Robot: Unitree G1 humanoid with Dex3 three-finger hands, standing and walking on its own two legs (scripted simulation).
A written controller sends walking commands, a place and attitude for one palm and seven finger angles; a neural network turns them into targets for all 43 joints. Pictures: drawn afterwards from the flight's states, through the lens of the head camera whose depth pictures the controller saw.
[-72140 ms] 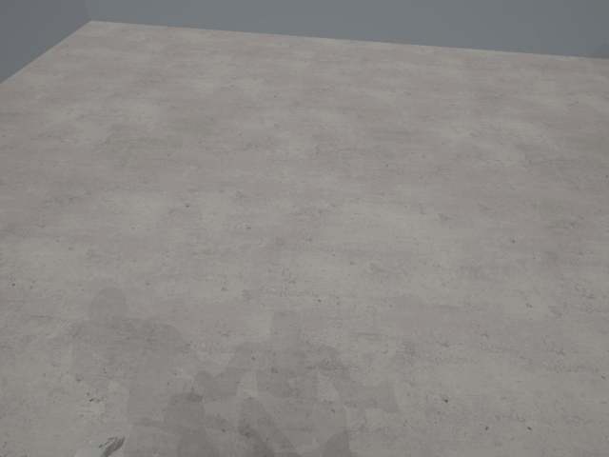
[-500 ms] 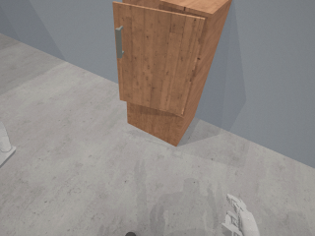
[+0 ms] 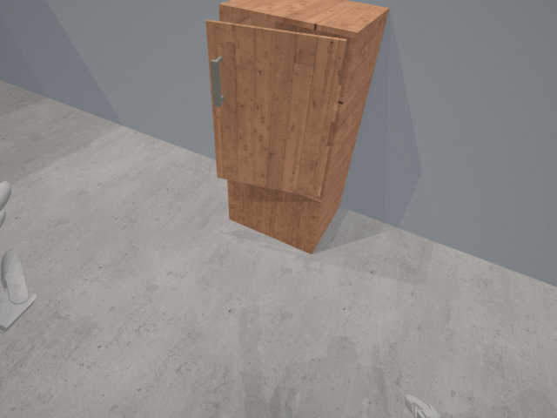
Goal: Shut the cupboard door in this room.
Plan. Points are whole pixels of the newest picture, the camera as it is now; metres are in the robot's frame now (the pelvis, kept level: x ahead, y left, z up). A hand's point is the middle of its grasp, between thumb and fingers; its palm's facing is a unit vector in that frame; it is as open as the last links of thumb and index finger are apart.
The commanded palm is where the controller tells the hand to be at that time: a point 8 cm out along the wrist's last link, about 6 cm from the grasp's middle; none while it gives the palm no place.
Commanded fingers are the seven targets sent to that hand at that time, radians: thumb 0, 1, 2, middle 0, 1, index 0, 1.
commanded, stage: stop stepping back and stand still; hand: left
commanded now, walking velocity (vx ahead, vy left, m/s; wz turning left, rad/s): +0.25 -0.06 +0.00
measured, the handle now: (218, 81) +1.11 +0.18 +0.03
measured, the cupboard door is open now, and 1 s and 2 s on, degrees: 14 14 14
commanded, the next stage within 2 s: let the arm hang, fingers relaxed in 0.88 s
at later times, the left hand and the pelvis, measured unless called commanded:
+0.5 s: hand (34, 264) +0.24 +0.27 +0.18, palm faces +0.47 -0.75 -0.46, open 7.4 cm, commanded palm +0.17 +0.30 +0.18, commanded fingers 0.00 0.90 0.90 -0.20 -0.30 -0.20 -0.30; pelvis +0.04 +0.00 -0.01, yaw +2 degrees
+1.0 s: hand (30, 271) +0.24 +0.29 +0.16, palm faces +0.41 -0.77 -0.48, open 7.4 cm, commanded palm none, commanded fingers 0.00 0.90 0.90 -0.20 -0.30 -0.20 -0.30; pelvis +0.04 +0.02 +0.00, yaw +1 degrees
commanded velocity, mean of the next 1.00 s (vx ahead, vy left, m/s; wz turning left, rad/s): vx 0.02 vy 0.02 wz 0.00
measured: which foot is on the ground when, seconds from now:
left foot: down 0.00-0.10, up 0.12-0.38, down 0.40-1.00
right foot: up 0.00-0.10, down 0.12-1.00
